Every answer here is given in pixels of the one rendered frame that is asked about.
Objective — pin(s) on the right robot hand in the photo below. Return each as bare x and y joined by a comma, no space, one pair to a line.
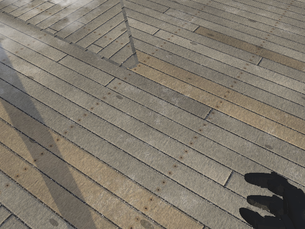
289,212

